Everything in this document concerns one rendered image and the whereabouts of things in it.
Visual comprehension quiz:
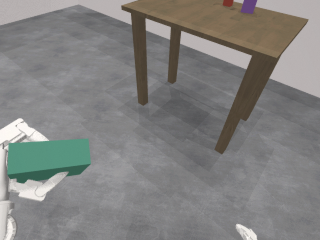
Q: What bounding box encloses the robot right hand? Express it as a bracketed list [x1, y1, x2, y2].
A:
[235, 224, 257, 240]

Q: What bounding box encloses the robot left hand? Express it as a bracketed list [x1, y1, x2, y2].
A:
[0, 118, 69, 202]

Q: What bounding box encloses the table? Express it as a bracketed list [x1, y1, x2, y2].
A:
[121, 0, 308, 154]

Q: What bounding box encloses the sponge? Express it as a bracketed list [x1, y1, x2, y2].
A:
[7, 138, 91, 184]

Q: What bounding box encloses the left robot forearm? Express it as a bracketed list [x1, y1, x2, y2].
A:
[0, 200, 18, 240]

